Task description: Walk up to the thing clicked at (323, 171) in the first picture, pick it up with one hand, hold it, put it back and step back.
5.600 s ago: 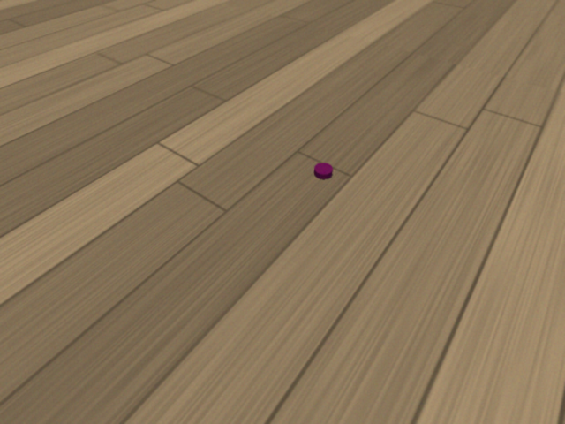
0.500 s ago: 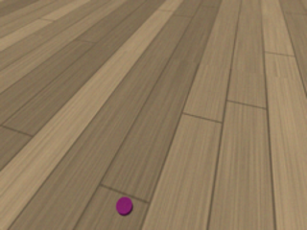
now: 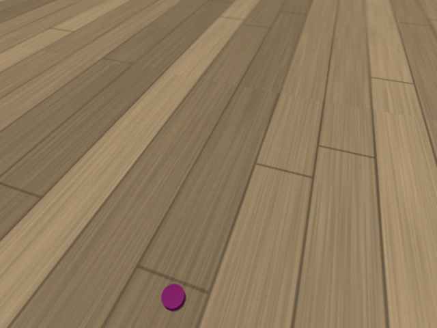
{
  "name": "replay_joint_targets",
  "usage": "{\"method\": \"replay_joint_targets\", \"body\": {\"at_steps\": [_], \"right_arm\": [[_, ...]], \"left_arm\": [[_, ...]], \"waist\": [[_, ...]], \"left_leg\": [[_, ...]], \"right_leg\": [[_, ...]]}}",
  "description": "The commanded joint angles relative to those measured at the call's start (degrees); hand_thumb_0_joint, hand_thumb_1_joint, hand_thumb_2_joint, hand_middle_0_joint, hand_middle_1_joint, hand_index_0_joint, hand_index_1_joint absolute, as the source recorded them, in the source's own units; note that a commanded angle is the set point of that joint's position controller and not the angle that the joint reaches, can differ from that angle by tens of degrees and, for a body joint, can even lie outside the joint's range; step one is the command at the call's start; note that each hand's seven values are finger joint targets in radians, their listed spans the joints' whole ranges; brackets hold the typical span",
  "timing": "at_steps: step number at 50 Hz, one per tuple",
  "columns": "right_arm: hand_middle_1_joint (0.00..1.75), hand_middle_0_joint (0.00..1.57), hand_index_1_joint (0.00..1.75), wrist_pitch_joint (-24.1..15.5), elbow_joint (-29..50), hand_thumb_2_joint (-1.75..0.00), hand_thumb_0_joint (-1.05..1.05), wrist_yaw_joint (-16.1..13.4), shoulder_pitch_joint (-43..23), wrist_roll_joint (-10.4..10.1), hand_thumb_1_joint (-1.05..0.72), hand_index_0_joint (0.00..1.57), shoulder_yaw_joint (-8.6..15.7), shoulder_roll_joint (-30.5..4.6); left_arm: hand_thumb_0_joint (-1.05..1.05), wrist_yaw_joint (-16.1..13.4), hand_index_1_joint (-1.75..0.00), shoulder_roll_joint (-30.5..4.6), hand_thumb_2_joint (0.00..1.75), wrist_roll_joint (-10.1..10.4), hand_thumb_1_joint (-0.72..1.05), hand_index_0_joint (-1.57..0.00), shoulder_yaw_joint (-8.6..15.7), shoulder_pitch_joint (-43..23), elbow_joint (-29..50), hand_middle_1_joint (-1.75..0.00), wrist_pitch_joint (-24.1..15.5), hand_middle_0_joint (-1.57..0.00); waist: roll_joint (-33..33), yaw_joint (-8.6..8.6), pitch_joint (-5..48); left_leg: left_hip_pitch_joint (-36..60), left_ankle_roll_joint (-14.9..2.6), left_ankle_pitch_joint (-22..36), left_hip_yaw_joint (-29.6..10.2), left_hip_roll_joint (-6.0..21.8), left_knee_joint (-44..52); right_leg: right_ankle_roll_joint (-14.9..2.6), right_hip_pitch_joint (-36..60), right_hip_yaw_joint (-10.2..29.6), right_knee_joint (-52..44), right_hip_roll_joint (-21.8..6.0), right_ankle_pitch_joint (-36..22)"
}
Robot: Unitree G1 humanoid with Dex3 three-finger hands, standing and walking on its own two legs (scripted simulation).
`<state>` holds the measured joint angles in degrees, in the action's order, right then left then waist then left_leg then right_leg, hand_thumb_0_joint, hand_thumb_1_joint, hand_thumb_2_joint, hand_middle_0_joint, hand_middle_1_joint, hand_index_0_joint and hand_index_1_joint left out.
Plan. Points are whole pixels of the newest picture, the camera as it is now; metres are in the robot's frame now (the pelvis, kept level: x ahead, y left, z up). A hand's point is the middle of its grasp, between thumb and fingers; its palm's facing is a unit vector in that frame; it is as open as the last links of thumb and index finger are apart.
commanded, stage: stand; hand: left
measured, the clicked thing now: (173, 297) +0.41 +0.22 -0.77
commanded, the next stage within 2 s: none
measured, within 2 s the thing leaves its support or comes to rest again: neither
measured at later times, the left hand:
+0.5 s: hand out of the picture +0.06 +0.25 -0.16, palm faces -0.02 -0.94 -0.34, open 7.4 cm
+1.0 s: hand out of the picture +0.07 +0.25 -0.16, palm faces -0.02 -0.94 -0.34, open 7.4 cm
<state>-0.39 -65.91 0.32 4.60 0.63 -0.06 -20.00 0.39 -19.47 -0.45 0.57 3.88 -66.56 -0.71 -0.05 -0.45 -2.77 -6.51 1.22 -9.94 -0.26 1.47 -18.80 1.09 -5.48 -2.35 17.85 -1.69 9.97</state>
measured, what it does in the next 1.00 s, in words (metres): stands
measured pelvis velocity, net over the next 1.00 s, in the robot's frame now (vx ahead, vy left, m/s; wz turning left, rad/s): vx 0.00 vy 0.00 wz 0.00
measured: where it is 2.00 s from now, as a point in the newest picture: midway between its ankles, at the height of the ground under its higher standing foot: outside the picture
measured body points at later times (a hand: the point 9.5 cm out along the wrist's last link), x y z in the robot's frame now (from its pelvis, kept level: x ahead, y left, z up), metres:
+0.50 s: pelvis +0.00 +0.00 +0.00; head +0.01 +0.00 +0.45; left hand +0.06 +0.30 -0.13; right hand +0.07 -0.30 -0.14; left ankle +0.00 +0.13 -0.75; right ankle +0.00 -0.13 -0.75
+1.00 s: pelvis +0.00 +0.00 +0.00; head +0.01 +0.00 +0.45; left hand +0.07 +0.30 -0.13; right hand +0.08 -0.30 -0.13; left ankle +0.00 +0.13 -0.75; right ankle +0.00 -0.13 -0.75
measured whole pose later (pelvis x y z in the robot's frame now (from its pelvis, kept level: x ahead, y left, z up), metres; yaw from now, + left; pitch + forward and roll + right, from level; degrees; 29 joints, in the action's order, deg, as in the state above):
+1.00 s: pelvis +0.00 +0.00 +0.00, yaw +0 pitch -2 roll +0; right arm -0.2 -64.9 0.7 5.9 0.7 -0.5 -19.9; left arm 0.5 -20.0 -0.4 -0.1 6.3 -65.3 -0.7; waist -0.3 -0.2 -2.7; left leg -6.6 1.4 -9.8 -0.3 1.6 -18.6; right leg 0.9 -5.8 -2.4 18.1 -1.6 10.1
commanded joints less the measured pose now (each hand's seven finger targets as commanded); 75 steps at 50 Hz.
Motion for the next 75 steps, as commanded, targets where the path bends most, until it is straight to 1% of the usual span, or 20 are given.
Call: {"method": "replay_joint_targets", "body": {"at_steps": [1, 3, 6, 8, 12, 15, 20, 28, 36, 38, 39, 43, 48, 53, 58, 64, 65, 70, 72, 75], "right_arm": [[0.30, 0.20, 0.30, -1.32, 3.80, -0.90, 0.00, -0.83, -3.21, -0.17, -0.90, 0.20, 2.07, -12.18], [0.30, 0.20, 0.30, -1.26, 3.79, -0.90, 0.00, -0.76, -2.76, -0.20, -0.90, 0.20, 2.00, -12.14], [0.30, 0.20, 0.30, -1.24, 3.89, -0.90, 0.00, -0.70, -3.33, -0.17, -0.90, 0.20, 2.03, -12.21], [0.30, 0.20, 0.30, -1.25, 3.75, -0.90, 0.00, -0.67, -2.77, -0.18, -0.90, 0.20, 2.00, -12.31], [0.30, 0.20, 0.30, -1.15, 3.56, -0.90, 0.00, -0.53, -2.33, 0.01, -0.90, 0.20, 2.01, -12.37], [0.30, 0.20, 0.30, -1.20, 3.72, -0.90, 0.00, -0.45, -2.48, -0.06, -0.90, 0.20, 2.00, -12.29], [0.30, 0.20, 0.30, -1.06, 3.60, -0.90, 0.00, -0.43, -1.91, -0.06, -0.90, 0.20, 2.10, -12.28], [0.30, 0.20, 0.30, -1.29, 3.73, -0.90, 0.00, -0.53, -1.04, 0.01, -0.90, 0.20, 1.97, -12.36], [0.30, 0.20, 0.30, -1.22, 3.88, -0.90, 0.00, -0.66, -1.41, -0.03, -0.90, 0.20, 1.94, -12.78], [0.30, 0.20, 0.30, -1.13, 3.77, -0.90, 0.00, -0.64, -1.01, -0.11, -0.90, 0.20, 1.69, -12.00], [0.30, 0.20, 0.30, -1.07, 3.98, -0.90, 0.00, -0.64, -1.48, -0.09, -0.90, 0.20, 1.90, -12.71], [0.30, 0.20, 0.30, -1.15, 4.14, -0.90, 0.00, -0.62, -1.16, -0.10, -0.90, 0.20, 1.82, -12.48], [0.30, 0.20, 0.30, -1.20, 4.11, -0.90, 0.00, -0.55, -1.20, -0.14, -0.90, 0.20, 1.81, -12.45], [0.30, 0.20, 0.30, -1.28, 4.49, -0.90, 0.00, -0.60, -1.43, -0.05, -0.90, 0.20, 1.87, -12.43], [0.30, 0.20, 0.30, -1.17, 4.25, -0.90, 0.00, -0.57, -0.71, -0.14, -0.90, 0.20, 1.75, -12.34], [0.30, 0.20, 0.30, -1.25, 4.56, -0.90, 0.00, -0.73, -1.19, -0.04, -0.90, 0.20, 1.87, -12.59], [0.30, 0.20, 0.30, -1.21, 4.53, -0.90, 0.00, -0.80, -0.89, -0.06, -0.90, 0.20, 1.86, -12.36], [0.30, 0.20, 0.30, -1.10, 4.47, -0.90, 0.00, -0.73, -0.85, -0.09, -0.90, 0.20, 1.83, -12.41], [0.30, 0.20, 0.30, -1.09, 4.61, -0.90, 0.00, -0.76, -0.66, -0.07, -0.90, 0.20, 1.83, -12.33], [0.30, 0.20, 0.30, -1.24, 4.55, -0.90, 0.00, -0.73, -0.69, -0.08, -0.90, 0.20, 1.82, -12.41]], "left_arm": [[0.00, -0.79, -0.30, -12.72, 0.90, -0.07, 0.90, -0.20, 2.28, -2.04, 3.50, -0.30, -0.86, -0.20], [0.00, -0.77, -0.30, -12.62, 0.90, -0.10, 0.90, -0.20, 2.10, -2.50, 3.66, -0.30, -0.97, -0.20], [0.00, -0.80, -0.30, -12.76, 0.90, -0.05, 0.90, -0.20, 2.04, -2.28, 3.73, -0.30, -0.97, -0.20], [0.00, -0.74, -0.30, -12.67, 0.90, 0.04, 0.90, -0.20, 1.96, -1.84, 3.73, -0.30, -0.97, -0.20], [0.00, -0.67, -0.30, -12.64, 0.90, 0.08, 0.90, -0.20, 1.91, -1.84, 3.86, -0.30, -0.85, -0.20], [0.00, -0.63, -0.30, -12.81, 0.90, -0.03, 0.90, -0.20, 1.83, -1.38, 3.90, -0.30, -0.87, -0.20], [0.00, -0.66, -0.30, -13.29, 0.90, -0.11, 0.90, -0.20, 1.96, -1.12, 4.04, -0.30, -0.86, -0.20], [0.00, -0.62, -0.30, -13.08, 0.90, -0.07, 0.90, -0.20, 1.89, -0.14, 4.44, -0.30, -1.08, -0.20], [0.00, -0.73, -0.30, -12.81, 0.90, -0.05, 0.90, -0.20, 1.69, 0.26, 4.50, -0.30, -0.88, -0.20], [0.00, -0.72, -0.30, -13.09, 0.90, 0.03, 0.90, -0.20, 1.75, -0.16, 4.45, -0.30, -0.86, -0.20], [0.00, -0.68, -0.30, -12.80, 0.90, -0.15, 0.90, -0.20, 1.68, 0.30, 4.44, -0.30, -0.87, -0.20], [0.00, -0.70, -0.30, -12.96, 0.90, -0.14, 0.90, -0.20, 1.79, 0.39, 4.54, -0.30, -0.91, -0.20], [0.00, -0.60, -0.30, -12.89, 0.90, 0.04, 0.90, -0.20, 1.75, 0.52, 4.51, -0.30, -0.88, -0.20], [0.00, -0.65, -0.30, -13.00, 0.90, -0.15, 0.90, -0.20, 1.82, 0.50, 4.89, -0.30, -0.99, -0.20], [0.00, -0.72, -0.30, -13.05, 0.90, 0.06, 0.90, -0.20, 1.83, 0.33, 4.86, -0.30, -0.97, -0.20], [0.00, -0.73, -0.30, -12.92, 0.90, -0.16, 0.90, -0.20, 1.83, 0.90, 4.92, -0.30, -0.97, -0.20], [0.00, -0.81, -0.30, -13.12, 0.90, -0.11, 0.90, -0.20, 1.92, 0.10, 4.96, -0.30, -0.90, -0.20], [0.00, -0.79, -0.30, -12.86, 0.90, -0.09, 0.90, -0.20, 1.76, 0.73, 4.83, -0.30, -0.95, -0.20], [0.00, -0.80, -0.30, -13.16, 0.90, -0.14, 0.90, -0.20, 1.90, 0.81, 4.94, -0.30, -0.92, -0.20], [0.00, -0.76, -0.30, -13.01, 0.90, 0.04, 0.90, -0.20, 1.86, 0.82, 4.93, -0.30, -0.93, -0.20]], "waist": [[-0.14, 0.53, 5.33], [-0.05, 0.33, 4.95], [0.04, 0.40, 5.22], [-0.06, 0.34, 4.94], [-0.01, 0.39, 3.28], [-0.41, 0.37, 3.73], [0.39, 0.34, 2.99], [-0.39, 0.40, 5.20], [-0.69, 0.65, 4.70], [0.17, 0.45, 3.43], [-0.39, 0.71, 3.79], [-0.33, 0.58, 3.85], [-0.39, 0.65, 2.82], [-0.32, 0.69, 4.52], [-0.33, 0.49, 3.56], [-0.70, 0.75, 4.61], [-0.09, 0.46, 4.57], [-0.39, 0.58, 3.79], [-0.30, 0.58, 4.66], [-0.33, 0.70, 3.77]], "left_leg": [[0.85, -1.68, 10.29, -4.70, 6.36, 2.89], [0.29, -1.74, 8.47, -4.62, 6.22, 3.04], [1.00, -1.71, 9.71, -4.74, 6.30, 2.94], [0.88, -1.70, 8.47, -4.50, 6.15, 2.89], [-1.04, -1.52, 3.85, -4.68, 5.77, 3.85], [-0.94, -1.69, 4.32, -4.98, 6.03, 3.81], [-1.22, -1.68, 2.76, -5.08, 5.72, 3.61], [-0.02, -1.89, 7.74, -4.76, 6.14, 2.61], [0.46, -1.77, 8.04, -4.86, 6.39, 2.82], [-0.72, -1.62, 6.64, -4.85, 6.00, 3.33], [-0.34, -1.87, 5.94, -4.69, 6.08, 2.94], [0.03, -1.91, 6.40, -4.56, 6.07, 3.04], [-0.43, -1.68, 5.23, -4.93, 5.92, 3.69], [0.46, -1.95, 7.64, -4.63, 6.15, 2.92], [0.00, -1.77, 6.65, -4.68, 6.01, 3.23], [1.05, -1.76, 9.49, -4.57, 6.32, 2.81], [0.77, -1.81, 9.65, -4.55, 6.33, 2.70], [0.21, -1.86, 8.23, -4.45, 6.15, 2.86], [0.82, -2.02, 8.83, -4.26, 6.24, 2.64], [0.64, -1.73, 9.06, -4.41, 6.17, 3.09]], "right_leg": [[-1.54, 1.32, 4.74, -2.44, -6.47, -8.01], [-1.48, 1.18, 4.92, -2.83, -6.57, -6.64], [-1.50, 0.79, 4.89, -2.70, -6.52, -7.54], [-1.58, 0.61, 5.23, -3.12, -6.62, -7.00], [-1.54, -0.42, 5.39, -3.71, -6.35, -2.30], [-1.63, -0.02, 5.23, -3.41, -6.44, -2.84], [-1.57, -1.23, 5.22, -3.49, -6.22, -0.63], [-1.71, 0.78, 5.50, -2.68, -6.84, -6.78], [-1.79, 0.13, 5.18, -2.43, -6.61, -6.04], [-1.70, -0.22, 5.23, -2.77, -6.47, -4.71], [-1.70, -0.26, 5.29, -3.15, -6.56, -4.65], [-1.77, -0.13, 5.20, -2.82, -6.63, -5.55], [-1.76, -0.73, 5.27, -3.17, -6.30, -3.32], [-1.78, 0.39, 5.30, -2.77, -6.66, -6.67], [-1.79, -0.06, 5.49, -3.09, -6.52, -5.35], [-1.68, 0.14, 5.02, -2.42, -6.44, -7.78], [-1.84, 0.69, 5.11, -2.31, -6.58, -7.75], [-1.74, 0.52, 5.14, -2.76, -6.56, -7.14], [-1.91, 0.93, 5.28, -2.44, -6.74, -8.29], [-1.79, 0.34, 5.21, -2.50, -6.49, -7.34]]}}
